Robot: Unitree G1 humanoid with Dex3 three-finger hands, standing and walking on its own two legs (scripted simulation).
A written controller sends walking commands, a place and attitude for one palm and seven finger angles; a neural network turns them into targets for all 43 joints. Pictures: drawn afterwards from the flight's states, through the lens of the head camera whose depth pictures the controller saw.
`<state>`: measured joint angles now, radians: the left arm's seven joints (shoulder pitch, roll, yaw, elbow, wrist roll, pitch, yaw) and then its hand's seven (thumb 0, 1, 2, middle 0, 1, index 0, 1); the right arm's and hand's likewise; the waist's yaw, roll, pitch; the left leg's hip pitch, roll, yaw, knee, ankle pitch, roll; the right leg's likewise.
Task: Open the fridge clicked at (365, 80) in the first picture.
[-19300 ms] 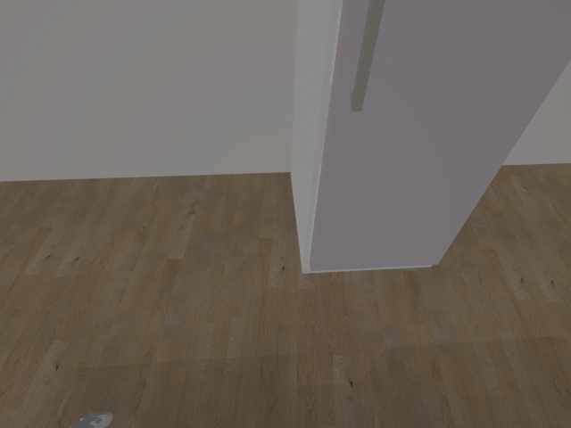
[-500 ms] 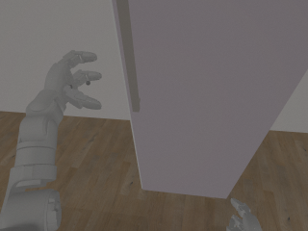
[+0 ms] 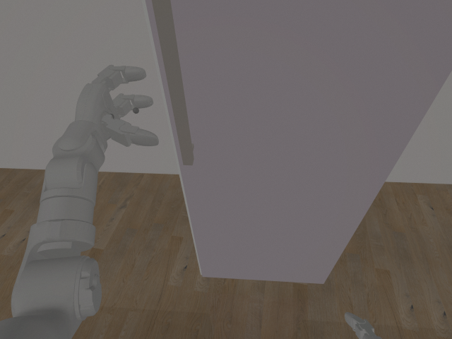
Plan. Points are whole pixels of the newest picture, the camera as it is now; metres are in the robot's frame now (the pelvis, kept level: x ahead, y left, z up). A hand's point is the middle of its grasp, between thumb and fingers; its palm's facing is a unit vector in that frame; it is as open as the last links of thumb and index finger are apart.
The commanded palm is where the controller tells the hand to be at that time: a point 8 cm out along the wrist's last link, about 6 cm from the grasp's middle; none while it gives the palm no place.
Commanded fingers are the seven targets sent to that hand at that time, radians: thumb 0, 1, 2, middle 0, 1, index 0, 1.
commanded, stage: move the hooked fingers beside the handle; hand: left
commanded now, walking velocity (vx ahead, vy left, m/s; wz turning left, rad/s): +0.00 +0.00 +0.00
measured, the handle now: (177, 75) +0.49 +0.11 +0.25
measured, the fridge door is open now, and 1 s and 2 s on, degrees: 0 0 0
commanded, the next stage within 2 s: feel for the door with the fingertips in 0.64 s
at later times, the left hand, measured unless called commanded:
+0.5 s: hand (134, 116) +0.40 +0.17 +0.22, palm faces -0.02 -1.00 -0.01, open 14.0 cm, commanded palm +0.39 +0.22 +0.22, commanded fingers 0.00 -0.50 0.30 -0.30 -1.20 -0.30 -1.20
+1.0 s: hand (151, 115) +0.40 +0.14 +0.22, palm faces -0.05 -1.00 -0.01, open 14.0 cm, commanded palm +0.39 +0.19 +0.22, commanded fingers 0.00 -0.50 0.30 -0.30 -1.20 -0.30 -1.20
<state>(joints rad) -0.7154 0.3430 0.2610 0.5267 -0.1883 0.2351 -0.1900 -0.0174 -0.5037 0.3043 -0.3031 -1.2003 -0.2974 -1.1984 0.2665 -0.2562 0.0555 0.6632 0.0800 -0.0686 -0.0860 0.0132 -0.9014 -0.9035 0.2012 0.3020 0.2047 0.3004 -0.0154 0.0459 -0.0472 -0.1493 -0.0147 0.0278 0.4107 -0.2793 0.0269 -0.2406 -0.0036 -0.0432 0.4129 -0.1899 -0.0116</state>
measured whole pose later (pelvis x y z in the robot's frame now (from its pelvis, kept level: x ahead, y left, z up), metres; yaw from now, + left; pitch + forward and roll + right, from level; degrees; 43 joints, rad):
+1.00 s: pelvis -0.01 +0.00 +0.00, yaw +1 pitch +0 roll +0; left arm -0.73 0.27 0.18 0.48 -0.19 0.26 -0.14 -0.02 -0.51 0.30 -0.30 -1.20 -0.30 -1.20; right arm 0.25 -0.25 0.06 0.67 0.08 -0.06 -0.08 0.01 -0.90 -0.90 0.20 0.30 0.20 0.30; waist 0.00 0.04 -0.04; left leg -0.14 -0.02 0.02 0.41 -0.26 0.03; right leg -0.23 -0.01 -0.05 0.40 -0.17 -0.01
